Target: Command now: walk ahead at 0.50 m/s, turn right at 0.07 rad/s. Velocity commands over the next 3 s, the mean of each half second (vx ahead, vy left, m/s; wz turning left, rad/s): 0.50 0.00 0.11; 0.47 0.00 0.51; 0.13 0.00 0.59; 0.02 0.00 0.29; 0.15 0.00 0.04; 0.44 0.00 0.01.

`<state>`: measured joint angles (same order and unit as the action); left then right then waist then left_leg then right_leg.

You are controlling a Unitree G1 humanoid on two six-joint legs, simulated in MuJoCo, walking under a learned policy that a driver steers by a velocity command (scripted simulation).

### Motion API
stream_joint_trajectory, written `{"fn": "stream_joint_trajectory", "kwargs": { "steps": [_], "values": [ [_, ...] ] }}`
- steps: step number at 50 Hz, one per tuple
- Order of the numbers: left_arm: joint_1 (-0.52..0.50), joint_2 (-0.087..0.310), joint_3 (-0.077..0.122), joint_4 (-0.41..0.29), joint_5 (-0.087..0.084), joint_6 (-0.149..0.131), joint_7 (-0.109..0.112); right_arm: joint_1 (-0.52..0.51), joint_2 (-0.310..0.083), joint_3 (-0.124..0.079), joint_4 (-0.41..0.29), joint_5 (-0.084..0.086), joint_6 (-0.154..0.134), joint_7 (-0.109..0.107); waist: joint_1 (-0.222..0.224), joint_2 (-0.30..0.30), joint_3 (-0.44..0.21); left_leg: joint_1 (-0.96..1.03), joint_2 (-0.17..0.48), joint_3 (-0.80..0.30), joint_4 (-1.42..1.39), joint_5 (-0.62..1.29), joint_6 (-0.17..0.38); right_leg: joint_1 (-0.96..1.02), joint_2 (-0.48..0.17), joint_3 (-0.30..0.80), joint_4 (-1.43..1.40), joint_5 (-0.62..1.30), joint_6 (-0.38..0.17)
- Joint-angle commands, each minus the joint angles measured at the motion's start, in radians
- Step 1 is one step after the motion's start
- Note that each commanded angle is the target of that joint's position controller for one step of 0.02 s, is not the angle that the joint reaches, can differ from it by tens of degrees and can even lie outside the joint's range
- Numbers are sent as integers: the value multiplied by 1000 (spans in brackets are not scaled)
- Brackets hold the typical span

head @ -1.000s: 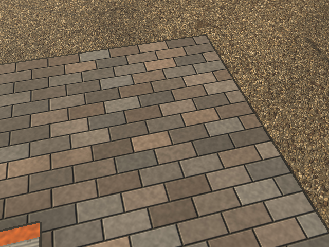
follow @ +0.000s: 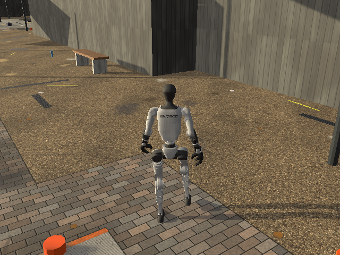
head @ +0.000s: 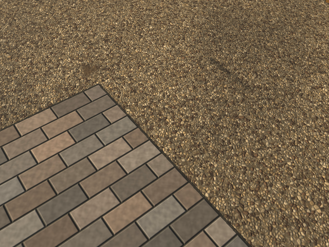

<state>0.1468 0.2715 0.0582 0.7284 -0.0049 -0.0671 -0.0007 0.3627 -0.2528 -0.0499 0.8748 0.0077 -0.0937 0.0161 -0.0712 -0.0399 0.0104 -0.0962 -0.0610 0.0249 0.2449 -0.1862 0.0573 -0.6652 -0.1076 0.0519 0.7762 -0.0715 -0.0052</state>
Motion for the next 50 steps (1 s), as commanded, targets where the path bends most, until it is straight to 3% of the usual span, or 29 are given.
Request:
{"fn": "stream_joint_trajectory", "kwargs": {
  "steps": [1,4,7,9,10,11,12,13,14,15,17,20,23,26,29,32,35,36,37,38,39,40,41,42,43,44,46,48,50],
  "values": [
    [-98,28,-1,-82,-6,-18,-10,-10,-175,-37,-51,11,-8,-9,-2,109,16,-28,235,-119,-98,239,140,58,29,-38,-145,138,7],
    [-179,36,-1,-113,-14,-24,-25,41,-179,-37,-24,15,6,-10,-23,113,41,50,275,-138,-67,235,136,46,46,-42,-215,118,-7],
    [-185,62,6,-130,-15,-34,-39,44,-199,-43,-11,17,24,-16,4,130,37,134,315,-153,-1,333,114,80,64,-47,-271,14,-44],
    [-27,112,33,-87,-8,-36,-35,11,-207,-43,-15,19,32,-21,102,131,-60,121,274,-102,182,605,80,328,113,-92,-325,8,-88],
    [141,167,56,-42,0,-35,-25,2,-180,-31,-29,9,32,-24,174,106,-180,0,225,-63,389,567,46,597,57,-39,-288,49,-131],
    [286,270,79,-24,22,-29,-16,70,-92,-1,-65,-8,16,-22,184,-86,-347,-364,104,1,774,193,-19,1001,-203,327,-270,39,-260],
    [318,235,70,-7,4,-21,-18,109,-67,12,-48,4,-5,-15,179,-237,-440,-583,18,-97,989,-392,-37,1108,-317,654,-410,-103,-349],
    [270,169,49,-12,-1,-18,-16,34,-166,-16,-60,32,-16,-9,192,-132,-291,-684,78,-152,1072,-366,-26,996,-283,554,-442,-195,-299],
    [204,138,37,-20,-1,-17,-14,-44,-174,-18,-81,41,-17,-7,171,-81,-176,-692,125,-126,1048,-275,-19,851,-243,405,-466,-178,-256],
    [138,109,27,-20,5,-20,-17,-80,-160,-20,-86,30,-11,-9,137,-26,-95,-657,159,-111,985,-202,-24,707,-199,307,-512,-131,-232],
    [67,78,20,-16,15,-37,-23,-47,-133,-26,-73,20,20,-14,75,-63,-37,-549,198,-123,916,-115,-35,540,-151,183,-590,-68,-207],
    [61,96,31,14,20,-57,-20,-45,-96,-25,-77,20,47,-20,50,-36,-4,-555,199,-140,871,-24,-56,477,-146,62,-651,47,-213],
    [85,110,36,44,24,-58,-6,-108,-90,-27,-101,14,46,-16,62,-13,14,-616,188,-155,741,136,-65,520,-132,-44,-658,139,-195],
    [94,127,38,58,18,-53,4,-201,-70,-19,-130,11,39,3,94,-6,38,-579,174,-93,557,278,-55,534,-108,-142,-666,153,-163],
    [156,150,45,89,8,-38,11,-305,-51,-7,-180,10,38,21,140,12,73,-608,167,-49,450,282,-37,629,-141,-178,-652,169,-157],
    [188,167,53,110,-6,-11,14,-364,-59,-8,-232,12,40,40,151,5,86,-648,150,-9,395,171,-7,755,-180,-201,-584,273,-142],
    [160,208,63,101,-12,13,27,-295,-103,-31,-250,13,46,50,85,-51,6,-483,63,79,389,13,47,799,-182,-244,-391,729,-106],
    [146,218,65,98,-12,21,31,-185,-139,-52,-229,15,48,48,19,-57,-57,-333,23,97,369,-1,75,771,-167,-259,-235,828,-89],
    [136,209,59,91,-14,22,36,-22,-200,-86,-190,16,51,34,-67,-25,-140,-76,-6,73,298,67,115,652,-122,-282,-8,752,-53],
    [171,135,34,57,12,8,34,89,-304,-117,-168,15,61,9,-75,151,-239,257,201,-269,284,81,208,320,-40,-286,339,258,-3],
    [210,52,1,17,15,-32,17,36,-340,-111,-201,15,49,12,13,295,-364,486,403,-827,119,-19,392,-12,169,-89,631,-508,38],
    [104,140,21,0,-18,-66,-2,52,-252,-86,-205,9,42,17,-54,170,-356,485,386,-775,69,-47,343,-119,107,59,659,-473,13],
    [45,144,20,-22,-39,-82,-8,20,-207,-74,-203,7,34,16,-40,132,-226,363,348,-617,71,2,301,-148,67,43,604,-397,-10],
    [37,128,18,-18,-22,-86,-2,-45,-186,-67,-210,9,31,17,13,40,-134,202,300,-505,63,89,264,-108,24,34,498,-330,-12],
    [38,145,29,-9,2,-78,5,-101,-149,-56,-225,5,29,13,46,47,-93,87,268,-430,46,182,244,-43,-4,30,418,-293,-5],
    [58,146,33,-8,9,-64,4,-130,-141,-51,-244,-5,30,9,75,67,-75,6,248,-404,21,229,244,15,-14,33,388,-267,4],
    [72,127,33,-14,19,-41,9,-148,-167,-58,-253,-7,27,0,99,68,-51,-94,233,-344,13,469,252,59,-2,10,318,-251,42],
    [38,102,25,-31,25,-28,16,-138,-199,-68,-247,-6,32,-16,101,69,-38,-161,193,-260,35,637,230,82,31,-16,193,-178,73],
    [-23,75,13,-45,27,-25,15,-124,-204,-72,-239,5,49,-30,79,101,-54,-197,134,-199,74,637,178,141,74,-31,32,-38,82]
  ]
}}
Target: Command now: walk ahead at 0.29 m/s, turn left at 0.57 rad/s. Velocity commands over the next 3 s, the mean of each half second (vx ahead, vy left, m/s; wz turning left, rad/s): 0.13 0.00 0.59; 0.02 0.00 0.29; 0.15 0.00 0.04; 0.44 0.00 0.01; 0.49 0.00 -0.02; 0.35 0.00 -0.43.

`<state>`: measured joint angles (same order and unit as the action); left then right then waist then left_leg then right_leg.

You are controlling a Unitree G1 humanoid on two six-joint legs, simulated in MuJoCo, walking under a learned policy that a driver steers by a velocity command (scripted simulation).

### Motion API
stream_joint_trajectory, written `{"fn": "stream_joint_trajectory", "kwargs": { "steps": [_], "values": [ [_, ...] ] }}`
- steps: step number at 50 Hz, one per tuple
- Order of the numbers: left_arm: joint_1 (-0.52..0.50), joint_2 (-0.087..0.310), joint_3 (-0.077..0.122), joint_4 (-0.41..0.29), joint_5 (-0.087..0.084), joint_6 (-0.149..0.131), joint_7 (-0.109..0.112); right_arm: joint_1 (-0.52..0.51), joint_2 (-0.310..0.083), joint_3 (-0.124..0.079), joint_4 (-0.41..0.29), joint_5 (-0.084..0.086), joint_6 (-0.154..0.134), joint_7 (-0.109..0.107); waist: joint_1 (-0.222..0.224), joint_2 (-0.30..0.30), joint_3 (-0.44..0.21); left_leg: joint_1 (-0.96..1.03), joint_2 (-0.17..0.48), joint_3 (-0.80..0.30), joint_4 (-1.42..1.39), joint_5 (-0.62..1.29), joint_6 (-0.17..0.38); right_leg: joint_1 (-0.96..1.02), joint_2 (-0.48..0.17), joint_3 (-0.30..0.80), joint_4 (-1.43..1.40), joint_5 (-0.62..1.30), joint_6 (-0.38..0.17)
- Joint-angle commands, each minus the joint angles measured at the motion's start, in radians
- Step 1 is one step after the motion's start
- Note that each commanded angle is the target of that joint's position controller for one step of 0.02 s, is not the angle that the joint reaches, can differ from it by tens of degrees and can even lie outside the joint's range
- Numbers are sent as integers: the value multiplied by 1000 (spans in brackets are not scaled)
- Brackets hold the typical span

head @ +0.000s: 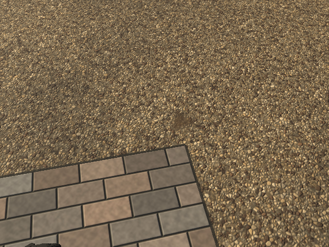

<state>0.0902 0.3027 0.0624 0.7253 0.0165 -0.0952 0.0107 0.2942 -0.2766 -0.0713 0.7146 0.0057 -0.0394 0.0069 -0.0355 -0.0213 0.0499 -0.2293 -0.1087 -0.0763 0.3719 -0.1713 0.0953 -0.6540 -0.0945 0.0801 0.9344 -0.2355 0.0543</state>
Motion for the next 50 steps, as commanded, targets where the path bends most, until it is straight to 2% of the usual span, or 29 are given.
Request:
{"fn": "stream_joint_trajectory", "kwargs": {
  "steps": [1,5,8,9,10,11,12,13,14,15,17,20,24,28,30,31,32,33,34,35,36,37,39,42,45,47,48,49,50],
  "values": [
    [4,40,6,-48,1,2,0,-42,-180,-52,-76,12,5,-27,27,100,-111,-66,167,-95,-37,591,119,163,85,-63,-201,202,22],
    [-71,71,13,-76,-13,6,-16,-2,-171,-52,-63,16,35,-40,-2,132,-136,5,188,-208,40,402,77,209,132,-22,-374,261,13],
    [-7,110,33,-68,-6,-7,-20,-56,-150,-47,-88,15,40,-48,49,156,-138,59,188,-307,163,319,43,275,120,3,-483,246,-29],
    [40,126,38,-62,6,-15,-15,-71,-125,-40,-103,13,37,-46,74,133,-168,37,136,-290,260,263,9,385,74,11,-545,382,-61],
    [107,181,47,-67,25,-15,-4,-57,-68,-20,-130,-6,32,-45,83,-4,-277,-79,56,-200,502,-12,-42,611,-120,167,-504,708,-131],
    [123,201,48,-61,41,4,-2,160,-41,-10,-121,5,31,-39,-13,-272,-403,-311,-60,-130,743,-608,-97,861,-370,487,-487,900,-342],
    [97,152,44,-71,3,21,-3,198,-155,-31,-86,11,40,-35,-8,-206,-402,-378,36,-119,871,-538,-130,812,-386,564,-523,608,-366],
    [67,88,27,-93,-2,33,3,83,-210,-50,-88,18,59,-39,35,-121,-291,-415,70,-82,923,-452,-155,722,-303,415,-541,442,-318],
    [31,70,17,-96,4,49,7,27,-207,-53,-95,17,80,-47,35,-66,-232,-415,94,-53,922,-385,-167,624,-242,316,-569,305,-280],
    [-6,67,13,-100,2,61,10,0,-200,-55,-108,14,97,-51,30,-72,-169,-403,115,-42,915,-343,-175,525,-209,253,-602,217,-272],
    [-32,94,20,-94,15,71,18,8,-144,-44,-119,17,109,-48,12,-121,-113,-318,121,14,848,-280,-176,390,-140,117,-661,184,-260],
    [-12,103,28,-78,10,73,25,-22,-107,-32,-138,10,101,-47,31,-122,-146,-302,145,41,718,-254,-175,446,-168,52,-667,268,-296],
    [-29,136,42,-72,0,87,23,-64,-103,-25,-158,8,97,-28,43,-124,-176,-207,172,70,541,-197,-153,454,-202,-10,-671,251,-301],
    [-18,158,49,-51,-19,97,12,-67,-116,-31,-165,6,100,-9,39,-130,-160,-117,155,109,359,-172,-110,461,-218,-43,-638,193,-272],
    [-13,146,45,-31,-39,105,9,1,-110,-35,-134,-1,97,-3,1,-106,-161,19,112,140,156,-67,-62,416,-189,-81,-557,153,-214],
    [35,110,36,-5,-42,107,3,28,-138,-44,-127,-7,95,-7,0,-39,-142,107,137,67,43,25,-23,334,-144,-132,-464,56,-137],
    [59,29,9,-24,2,103,-10,31,-235,-60,-145,-14,93,-24,46,258,-148,232,393,-271,-20,284,67,121,-17,-246,-176,-237,-26],
    [-18,77,26,-59,2,100,1,-6,-277,-64,-170,-39,81,-22,0,310,-117,99,520,-397,-59,312,230,6,70,-151,10,-419,5],
    [-58,119,40,-55,-12,103,9,-26,-232,-51,-167,-51,60,-18,-15,218,-112,54,465,-326,-72,251,220,24,49,-80,125,-368,-2],
    [-31,115,44,-40,-22,109,11,-76,-198,-39,-157,-43,45,-16,19,194,-102,43,404,-246,-64,216,165,29,42,-58,149,-290,-10],
    [6,106,46,-6,-17,115,17,-121,-168,-30,-157,-29,38,-17,39,165,-110,55,360,-191,-53,195,119,38,35,-53,153,-231,-5],
    [28,107,47,8,-8,120,20,-151,-140,-18,-155,-18,34,-20,51,173,-110,45,342,-154,-46,259,107,61,36,-55,164,-176,8],
    [51,87,42,20,-14,119,16,-159,-96,2,-146,-25,29,-25,66,163,-134,43,314,-105,-32,354,108,131,40,-56,147,-117,25],
    [18,48,20,17,-18,116,10,-150,-100,0,-125,-23,32,-27,40,163,-133,88,300,-91,-9,343,106,199,32,-60,-80,-109,30],
    [8,59,13,14,-21,117,5,-128,-119,-5,-97,-23,42,-21,13,170,-123,84,326,-143,0,302,136,282,42,-76,-224,-165,23],
    [40,57,11,31,-23,113,2,-148,-101,4,-80,-13,43,-17,34,158,-110,63,314,-159,15,269,124,358,49,-85,-383,-81,9],
    [67,50,5,44,-14,108,0,-150,-90,9,-67,-6,42,-16,58,137,-103,36,294,-149,24,239,93,435,50,-86,-529,76,-5],
    [84,73,6,51,0,103,-1,-122,-76,13,-53,-9,35,-15,54,101,-119,6,263,-140,29,173,47,522,20,-41,-563,217,-24],
    [96,139,17,52,6,101,4,-87,-69,15,-48,-28,25,-10,13,-2,-138,-36,201,-92,68,77,4,587,-49,14,-516,407,-53]
  ]
}}
Over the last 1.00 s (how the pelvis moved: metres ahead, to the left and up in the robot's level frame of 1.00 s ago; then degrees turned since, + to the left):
0.54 0.05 0.00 23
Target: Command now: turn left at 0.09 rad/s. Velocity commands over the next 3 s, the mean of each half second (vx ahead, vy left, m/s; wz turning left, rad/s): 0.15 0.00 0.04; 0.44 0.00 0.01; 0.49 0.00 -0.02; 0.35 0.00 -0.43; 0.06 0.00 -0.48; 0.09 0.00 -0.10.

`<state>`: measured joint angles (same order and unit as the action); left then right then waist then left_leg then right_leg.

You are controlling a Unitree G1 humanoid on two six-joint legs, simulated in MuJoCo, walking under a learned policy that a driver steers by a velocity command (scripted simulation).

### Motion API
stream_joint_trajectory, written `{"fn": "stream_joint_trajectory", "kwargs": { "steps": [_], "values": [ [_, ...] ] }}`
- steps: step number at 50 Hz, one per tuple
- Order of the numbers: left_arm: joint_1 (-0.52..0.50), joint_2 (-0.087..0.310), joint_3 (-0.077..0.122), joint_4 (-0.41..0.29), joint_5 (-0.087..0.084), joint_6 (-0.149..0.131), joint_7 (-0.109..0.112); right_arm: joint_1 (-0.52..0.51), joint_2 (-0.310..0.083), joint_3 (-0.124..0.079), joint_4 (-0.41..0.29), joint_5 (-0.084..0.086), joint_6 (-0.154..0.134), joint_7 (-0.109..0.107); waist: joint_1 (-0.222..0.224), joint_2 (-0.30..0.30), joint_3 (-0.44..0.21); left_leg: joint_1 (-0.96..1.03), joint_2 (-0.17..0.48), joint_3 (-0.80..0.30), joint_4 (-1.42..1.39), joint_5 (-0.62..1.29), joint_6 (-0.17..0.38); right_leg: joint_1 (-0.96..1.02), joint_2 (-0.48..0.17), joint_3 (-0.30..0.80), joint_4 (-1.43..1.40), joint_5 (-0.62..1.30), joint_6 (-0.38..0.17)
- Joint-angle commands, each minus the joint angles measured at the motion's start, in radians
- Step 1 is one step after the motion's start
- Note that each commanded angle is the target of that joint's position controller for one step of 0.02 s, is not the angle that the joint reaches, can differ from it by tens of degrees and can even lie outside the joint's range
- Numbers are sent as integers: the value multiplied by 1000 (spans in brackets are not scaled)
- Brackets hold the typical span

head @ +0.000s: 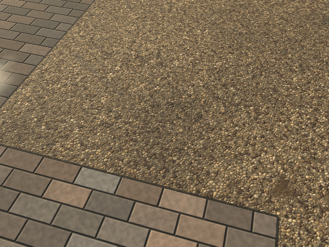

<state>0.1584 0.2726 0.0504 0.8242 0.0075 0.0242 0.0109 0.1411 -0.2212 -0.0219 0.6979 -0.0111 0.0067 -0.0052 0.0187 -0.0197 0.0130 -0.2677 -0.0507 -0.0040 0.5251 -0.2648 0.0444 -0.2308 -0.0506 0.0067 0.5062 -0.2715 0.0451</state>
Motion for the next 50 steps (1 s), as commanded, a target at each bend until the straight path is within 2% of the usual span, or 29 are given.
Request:
{"fn": "stream_joint_trajectory", "kwargs": {
  "steps": [1,2,3,9,10,12,15,18,20,21,22,23,24,25,26,27,30,34,38,40,42,43,44,45,46,47,48,49,50],
  "values": [
    [3,180,37,-25,-1,-19,0,87,-124,-38,-24,-12,-27,5,-71,-103,-96,29,85,-97,-108,106,18,93,-84,66,-52,302,-82],
    [-16,124,26,-33,-5,-23,-7,22,-148,-40,-18,-16,-24,3,-26,-73,-69,67,74,-81,-86,91,-4,27,-60,63,-76,185,-83],
    [-22,102,18,-25,3,-28,-7,-14,-143,-43,-24,-10,-19,-1,-20,-63,-59,78,74,-75,-74,97,-4,-1,-55,61,-92,138,-71],
    [-8,92,4,16,2,-45,4,1,-112,-46,16,-5,2,-13,-14,-16,-23,74,81,-85,-87,132,5,-11,-33,40,-92,99,-46],
    [8,92,4,28,1,-43,8,17,-110,-47,32,-3,3,-15,-12,-9,-38,75,68,-72,-87,34,6,-5,-23,32,-95,-1,-52],
    [26,117,12,38,-11,-38,15,35,-128,-58,46,8,4,-20,-10,-6,14,-1,41,-53,-67,-282,22,-54,-11,39,-92,-295,-89],
    [55,123,14,34,-24,-60,21,46,-111,-58,47,23,-33,-18,-2,-24,102,-125,52,-66,-29,-386,43,-83,-69,145,-131,-475,-153],
    [107,160,28,52,-32,-83,13,34,-81,-57,45,31,-80,-1,-1,-125,87,-168,30,16,112,-194,31,-3,-210,357,-247,-499,-239],
    [67,161,28,38,-38,-83,6,75,-83,-59,61,39,-94,6,-36,-149,99,-77,38,24,64,-151,55,-59,-233,379,-265,-432,-252],
    [12,142,22,19,-41,-82,1,141,-93,-64,90,41,-98,8,-76,-129,96,45,40,14,-18,-132,70,-126,-186,303,-222,-342,-219],
    [-46,101,9,-8,-41,-87,-2,222,-132,-78,125,38,-103,7,-109,-43,86,160,83,-85,-96,-136,93,-206,-97,172,-89,-191,-160],
    [-84,59,-2,-39,-32,-106,-4,331,-212,-103,162,40,-106,6,-129,174,50,334,209,-337,-204,-105,158,-355,42,-19,216,-37,-80],
    [-103,86,4,-62,-25,-128,-1,412,-254,-113,167,29,-110,17,-166,292,18,487,373,-620,-289,60,254,-556,86,-10,468,-202,-54],
    [-81,116,16,-55,-39,-137,-6,393,-201,-93,163,14,-115,19,-127,187,21,526,408,-621,-260,140,272,-664,45,51,627,-281,-71],
    [-60,102,11,-46,-52,-140,-16,365,-166,-82,153,10,-117,19,-101,124,22,538,394,-545,-253,173,253,-714,9,69,688,-224,-97],
    [-69,86,8,-45,-53,-139,-24,344,-154,-74,148,12,-114,19,-90,86,33,529,376,-463,-268,214,227,-745,-24,56,690,-156,-112],
    [-111,46,1,-57,-36,-131,-50,325,-104,-50,156,17,-89,12,-72,104,54,422,294,-262,-336,356,162,-662,-62,4,545,-2,-97],
    [-246,-5,-24,-108,-24,-125,-65,312,-160,-54,156,18,-83,-14,-88,100,89,199,214,-103,-414,306,140,-419,2,-68,190,237,-45],
    [-287,64,-10,-139,-36,-118,-62,335,-190,-65,187,34,-94,-16,-68,134,116,235,279,-97,-432,310,122,-320,20,-36,44,307,-77],
    [-235,101,7,-132,-33,-120,-61,317,-201,-71,191,31,-87,-14,-23,140,67,316,297,-76,-333,558,95,-250,41,-40,28,267,-114],
    [-1,156,43,-63,-33,-113,-48,303,-200,-71,190,20,-68,-16,94,145,-88,296,248,-23,-40,843,55,46,96,-84,35,219,-162],
    [173,198,60,-22,-28,-107,-38,306,-177,-59,174,8,-63,-18,161,96,-202,96,211,-10,228,651,26,339,-20,45,73,186,-208],
    [269,296,78,4,-7,-105,-39,451,-20,-16,158,10,-80,-6,85,-209,-378,-271,23,-11,657,-15,-44,671,-302,565,-43,-87,-383],
    [252,207,54,8,-19,-106,-45,415,-81,-27,178,34,-106,0,107,-222,-403,-385,5,-145,813,-279,-31,642,-327,818,-246,-275,-392],
    [149,163,40,-3,-23,-110,-43,294,-164,-51,138,64,-120,4,90,-164,-195,-487,65,-125,859,-220,-14,484,-300,671,-268,-287,-336],
    [72,135,32,-20,-18,-114,-42,218,-175,-51,117,64,-127,-1,60,-66,-108,-459,121,-99,818,-127,2,319,-266,534,-282,-191,-307],
    [16,111,25,-24,-7,-120,-45,185,-169,-55,113,45,-124,-8,22,-19,-48,-409,160,-84,753,-62,2,171,-226,423,-303,-71,-289],
    [-13,88,18,-25,8,-128,-47,206,-159,-60,119,33,-112,-12,-19,-43,-41,-334,193,-97,703,-19,6,80,-187,344,-325,1,-273],
    [-24,80,17,-20,8,-132,-49,231,-136,-58,128,29,-99,-14,-40,-60,-39,-289,203,-97,675,-2,3,28,-168,302,-352,24,-275]
  ]
}}
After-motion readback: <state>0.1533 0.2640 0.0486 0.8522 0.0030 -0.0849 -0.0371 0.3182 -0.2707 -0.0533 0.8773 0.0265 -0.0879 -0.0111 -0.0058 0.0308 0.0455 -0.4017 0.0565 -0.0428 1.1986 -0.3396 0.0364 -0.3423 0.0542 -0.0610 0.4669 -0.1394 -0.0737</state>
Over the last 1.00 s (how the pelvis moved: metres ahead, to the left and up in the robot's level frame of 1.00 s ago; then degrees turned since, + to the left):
0.14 0.00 -0.01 26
